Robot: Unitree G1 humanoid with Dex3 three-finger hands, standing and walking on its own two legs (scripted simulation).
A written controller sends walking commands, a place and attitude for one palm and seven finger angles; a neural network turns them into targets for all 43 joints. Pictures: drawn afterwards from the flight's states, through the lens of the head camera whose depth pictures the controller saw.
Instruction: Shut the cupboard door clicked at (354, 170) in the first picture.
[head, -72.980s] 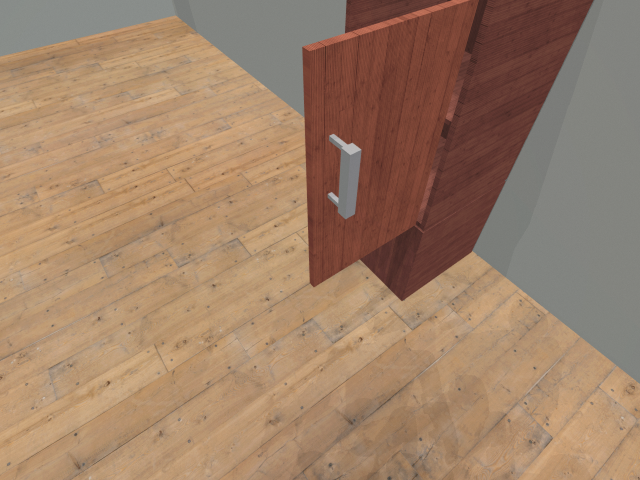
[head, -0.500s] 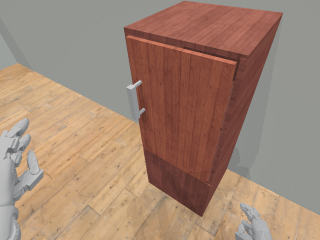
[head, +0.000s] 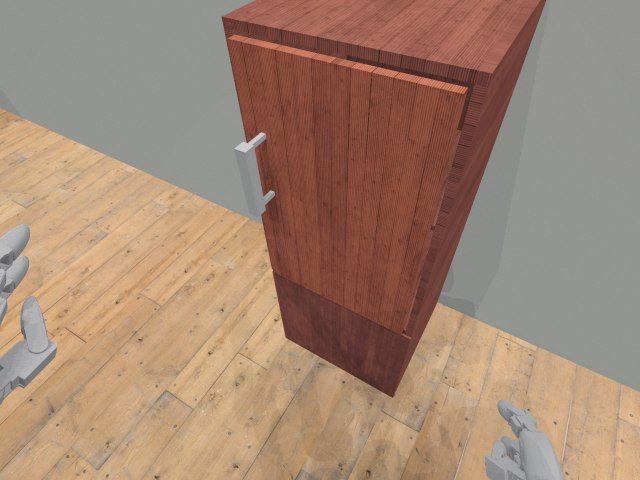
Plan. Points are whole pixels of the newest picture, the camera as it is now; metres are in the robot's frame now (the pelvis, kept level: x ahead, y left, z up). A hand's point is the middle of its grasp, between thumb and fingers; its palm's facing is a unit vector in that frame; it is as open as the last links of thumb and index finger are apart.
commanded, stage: step back with the hand held close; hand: left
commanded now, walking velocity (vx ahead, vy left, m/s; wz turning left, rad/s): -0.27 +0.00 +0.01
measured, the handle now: (258, 175) +0.62 +0.16 +0.02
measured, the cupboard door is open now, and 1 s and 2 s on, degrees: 0 0 0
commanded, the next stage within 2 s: stop stepping back and stand still in 0.74 s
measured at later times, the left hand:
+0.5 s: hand out of the picture +0.06 +0.27 +0.17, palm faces +0.57 -0.68 -0.45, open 7.4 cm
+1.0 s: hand out of the picture -0.02 +0.22 +0.17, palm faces +0.39 -0.80 -0.45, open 7.4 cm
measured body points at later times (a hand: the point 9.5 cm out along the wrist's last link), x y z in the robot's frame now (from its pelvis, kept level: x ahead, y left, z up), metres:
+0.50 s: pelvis -0.10 -0.01 -0.02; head -0.11 -0.01 +0.43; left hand +0.02 +0.31 +0.19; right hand +0.08 -0.24 -0.10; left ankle -0.01 +0.11 -0.72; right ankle +0.00 -0.13 -0.74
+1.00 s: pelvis -0.23 -0.03 -0.01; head -0.21 -0.01 +0.44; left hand -0.05 +0.26 +0.19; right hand -0.06 -0.25 -0.09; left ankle -0.15 +0.10 -0.72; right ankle -0.27 -0.13 -0.74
